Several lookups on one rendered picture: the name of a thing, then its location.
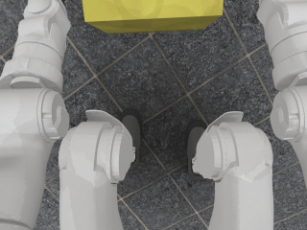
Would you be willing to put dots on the right robot shin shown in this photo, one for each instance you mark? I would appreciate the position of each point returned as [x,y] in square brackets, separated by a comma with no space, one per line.
[231,116]

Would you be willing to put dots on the robot left forearm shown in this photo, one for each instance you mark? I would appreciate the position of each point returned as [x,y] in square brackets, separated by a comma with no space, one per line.
[39,49]

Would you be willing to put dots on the robot left upper arm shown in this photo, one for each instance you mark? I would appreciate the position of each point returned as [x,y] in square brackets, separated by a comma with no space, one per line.
[31,121]

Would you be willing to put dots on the robot right upper arm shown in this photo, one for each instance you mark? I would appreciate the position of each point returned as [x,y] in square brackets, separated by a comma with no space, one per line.
[289,121]

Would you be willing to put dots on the robot right forearm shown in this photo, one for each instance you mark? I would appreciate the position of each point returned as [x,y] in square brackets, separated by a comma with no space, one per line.
[285,30]

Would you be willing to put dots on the carton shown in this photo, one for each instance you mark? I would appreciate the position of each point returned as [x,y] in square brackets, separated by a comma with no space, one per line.
[116,17]

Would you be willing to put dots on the robot right thigh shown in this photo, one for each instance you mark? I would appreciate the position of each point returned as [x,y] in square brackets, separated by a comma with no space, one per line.
[233,153]

